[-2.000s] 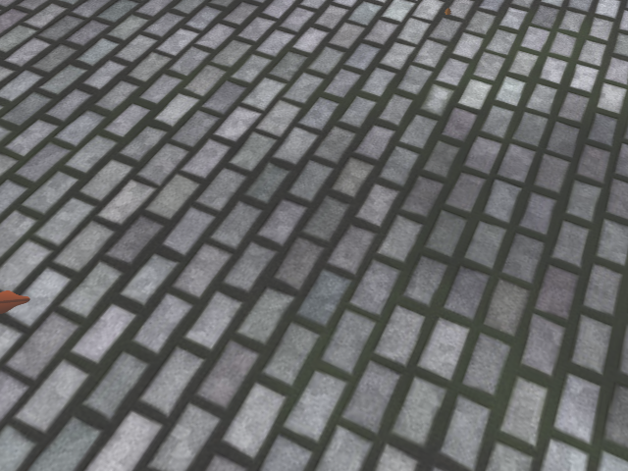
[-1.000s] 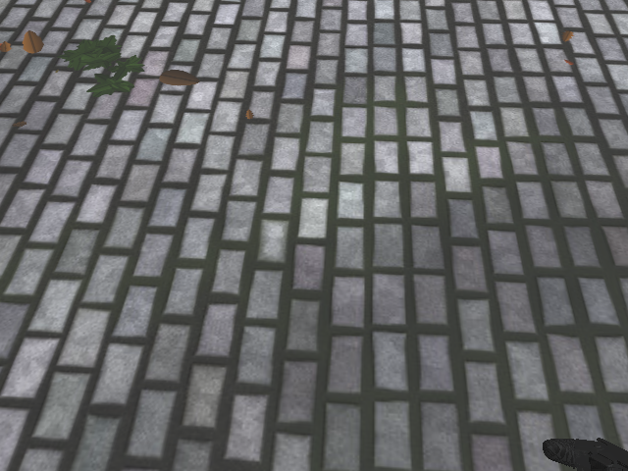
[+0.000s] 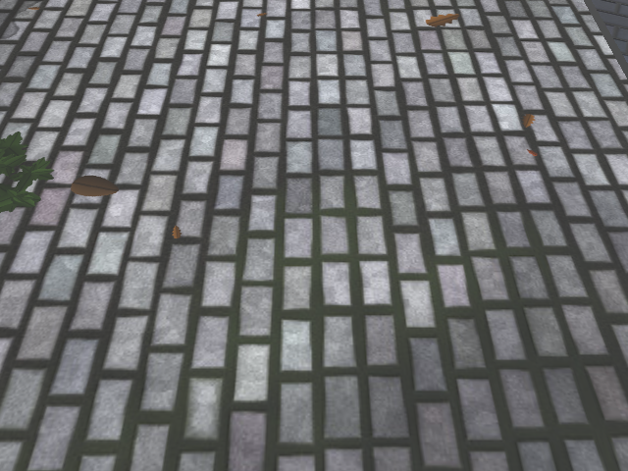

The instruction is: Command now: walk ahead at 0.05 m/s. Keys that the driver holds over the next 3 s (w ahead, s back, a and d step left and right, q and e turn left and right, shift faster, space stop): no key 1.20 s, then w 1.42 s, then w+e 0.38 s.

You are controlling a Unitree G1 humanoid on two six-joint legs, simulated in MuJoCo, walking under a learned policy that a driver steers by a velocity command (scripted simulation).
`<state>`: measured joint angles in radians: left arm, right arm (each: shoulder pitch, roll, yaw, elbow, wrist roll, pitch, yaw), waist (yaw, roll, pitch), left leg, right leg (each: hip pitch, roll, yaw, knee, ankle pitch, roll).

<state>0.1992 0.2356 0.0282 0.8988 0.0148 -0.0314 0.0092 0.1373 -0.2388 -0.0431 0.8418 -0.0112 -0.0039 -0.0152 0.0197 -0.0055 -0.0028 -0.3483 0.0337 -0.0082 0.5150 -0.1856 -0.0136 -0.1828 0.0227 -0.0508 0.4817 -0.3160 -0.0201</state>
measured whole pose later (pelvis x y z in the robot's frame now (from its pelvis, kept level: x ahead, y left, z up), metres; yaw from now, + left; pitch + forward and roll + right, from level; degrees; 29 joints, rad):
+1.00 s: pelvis +0.01 +0.01 +0.00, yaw +1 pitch -1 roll +0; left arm 0.29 0.18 0.01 1.12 0.01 -0.01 0.04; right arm 0.14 -0.21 -0.04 1.10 0.00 0.02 -0.04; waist 0.00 0.01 0.04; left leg -0.28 0.01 0.00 0.49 -0.19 0.00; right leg -0.12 -0.01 -0.05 0.48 -0.33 -0.01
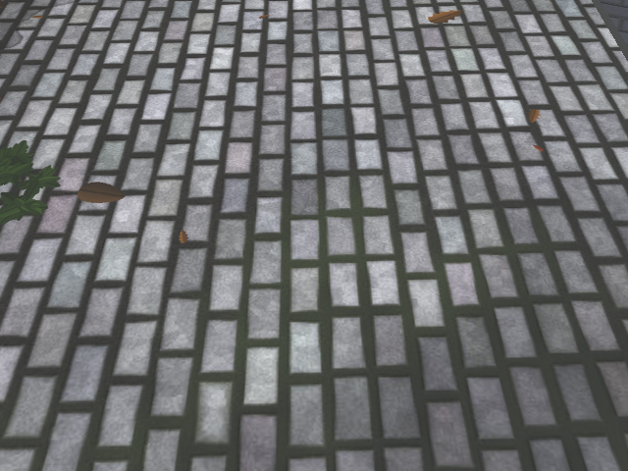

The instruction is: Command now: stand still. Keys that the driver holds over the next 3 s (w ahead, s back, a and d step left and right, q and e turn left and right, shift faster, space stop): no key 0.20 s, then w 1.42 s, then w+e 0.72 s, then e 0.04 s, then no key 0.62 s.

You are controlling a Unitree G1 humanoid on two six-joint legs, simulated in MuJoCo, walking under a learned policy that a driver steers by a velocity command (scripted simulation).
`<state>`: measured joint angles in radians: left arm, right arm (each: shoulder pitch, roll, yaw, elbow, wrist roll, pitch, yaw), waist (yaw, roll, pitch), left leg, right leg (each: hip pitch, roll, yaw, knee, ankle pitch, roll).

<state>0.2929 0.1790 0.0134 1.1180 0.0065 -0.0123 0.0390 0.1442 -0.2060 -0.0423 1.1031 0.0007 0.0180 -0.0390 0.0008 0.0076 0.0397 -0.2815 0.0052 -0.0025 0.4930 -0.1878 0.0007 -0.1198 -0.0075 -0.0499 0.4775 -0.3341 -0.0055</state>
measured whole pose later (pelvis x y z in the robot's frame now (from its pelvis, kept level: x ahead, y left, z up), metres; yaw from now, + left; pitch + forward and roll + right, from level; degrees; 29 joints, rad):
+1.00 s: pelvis +0.32 +0.00 -0.02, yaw +0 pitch +2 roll +0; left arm -0.04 0.22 0.05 0.86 -0.02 -0.11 -0.04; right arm 0.45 -0.23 -0.04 1.10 0.00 -0.06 -0.02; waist -0.05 0.00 0.05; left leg 0.05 0.03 0.03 0.64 -0.52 0.00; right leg -0.54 0.00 -0.07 0.60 -0.10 -0.09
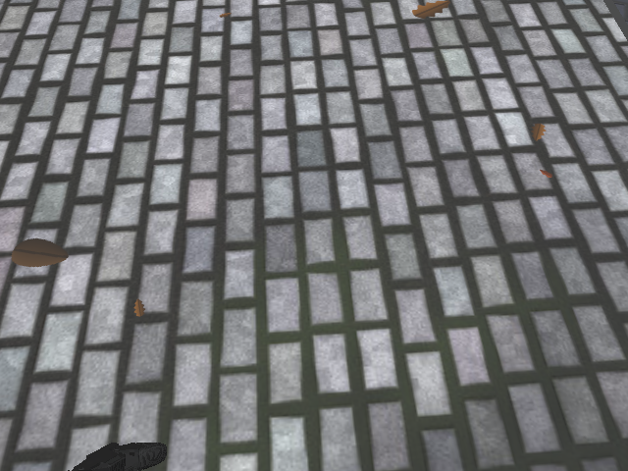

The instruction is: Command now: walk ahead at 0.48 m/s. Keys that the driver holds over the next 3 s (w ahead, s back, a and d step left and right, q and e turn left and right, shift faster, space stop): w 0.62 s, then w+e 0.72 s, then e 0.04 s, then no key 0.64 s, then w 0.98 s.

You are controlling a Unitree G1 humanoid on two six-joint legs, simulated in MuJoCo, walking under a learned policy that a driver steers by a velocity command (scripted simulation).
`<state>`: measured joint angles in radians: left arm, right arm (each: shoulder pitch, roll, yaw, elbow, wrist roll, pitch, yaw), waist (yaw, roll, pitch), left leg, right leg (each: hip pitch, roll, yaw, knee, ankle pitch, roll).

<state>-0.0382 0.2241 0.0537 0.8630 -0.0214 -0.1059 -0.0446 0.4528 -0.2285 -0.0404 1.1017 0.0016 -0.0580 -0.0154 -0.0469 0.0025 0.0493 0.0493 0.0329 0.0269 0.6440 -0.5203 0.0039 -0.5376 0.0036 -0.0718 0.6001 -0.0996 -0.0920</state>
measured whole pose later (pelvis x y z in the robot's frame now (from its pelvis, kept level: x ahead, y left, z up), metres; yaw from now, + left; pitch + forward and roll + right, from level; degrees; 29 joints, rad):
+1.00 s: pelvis +0.57 +0.04 +0.02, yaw -9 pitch +2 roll +2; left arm 0.09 0.23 0.06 0.88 -0.02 -0.05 -0.04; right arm 0.32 -0.23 -0.06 1.00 -0.01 -0.09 -0.02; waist -0.05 -0.03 0.00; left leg 0.09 -0.04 0.21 0.19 -0.32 0.03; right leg -0.67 -0.08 0.00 0.66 0.05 -0.06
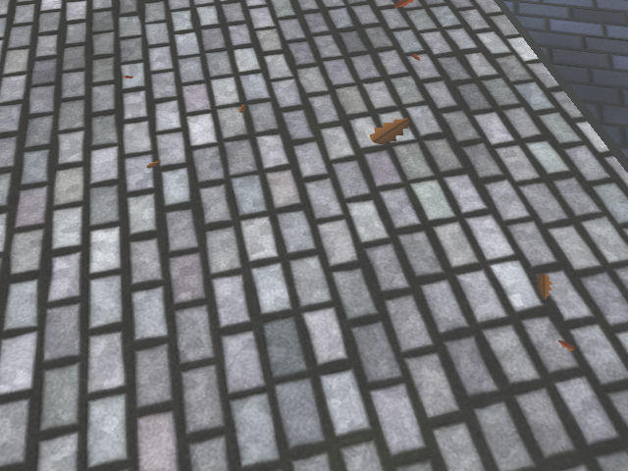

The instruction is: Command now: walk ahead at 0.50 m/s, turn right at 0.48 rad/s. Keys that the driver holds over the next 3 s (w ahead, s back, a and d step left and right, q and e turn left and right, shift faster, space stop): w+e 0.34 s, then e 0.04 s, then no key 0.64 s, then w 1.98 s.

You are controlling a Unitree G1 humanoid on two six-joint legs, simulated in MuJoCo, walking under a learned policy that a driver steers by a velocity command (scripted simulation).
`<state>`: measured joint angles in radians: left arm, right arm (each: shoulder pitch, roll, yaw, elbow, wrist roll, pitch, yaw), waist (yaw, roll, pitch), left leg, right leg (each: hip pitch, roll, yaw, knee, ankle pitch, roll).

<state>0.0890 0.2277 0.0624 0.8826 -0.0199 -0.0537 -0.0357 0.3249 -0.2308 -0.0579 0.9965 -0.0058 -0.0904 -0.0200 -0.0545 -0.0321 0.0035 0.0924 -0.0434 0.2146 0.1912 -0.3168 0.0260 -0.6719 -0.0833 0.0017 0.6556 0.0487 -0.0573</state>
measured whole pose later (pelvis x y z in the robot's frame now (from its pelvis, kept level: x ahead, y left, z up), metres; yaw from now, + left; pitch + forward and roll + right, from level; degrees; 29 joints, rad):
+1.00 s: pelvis +0.41 -0.06 +0.00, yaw -19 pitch +0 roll +1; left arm 0.25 0.22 0.05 0.84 0.02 0.01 0.03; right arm 0.16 -0.22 -0.02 0.87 -0.02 -0.02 0.00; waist -0.01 0.01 0.01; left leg -0.33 -0.01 0.03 0.51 -0.18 0.01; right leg -0.26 -0.02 0.05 0.57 -0.31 0.03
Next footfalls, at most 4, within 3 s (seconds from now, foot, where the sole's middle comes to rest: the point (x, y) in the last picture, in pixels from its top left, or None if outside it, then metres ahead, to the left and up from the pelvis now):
0.10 right None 0.23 -0.11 -0.77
0.56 left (307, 447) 0.54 0.02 -0.77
0.86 right None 0.40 -0.20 -0.77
1.68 right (451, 348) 0.76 -0.33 -0.77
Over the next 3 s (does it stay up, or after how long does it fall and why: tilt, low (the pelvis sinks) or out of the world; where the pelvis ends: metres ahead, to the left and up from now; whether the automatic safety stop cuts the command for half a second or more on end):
stays up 1.31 -0.44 0.01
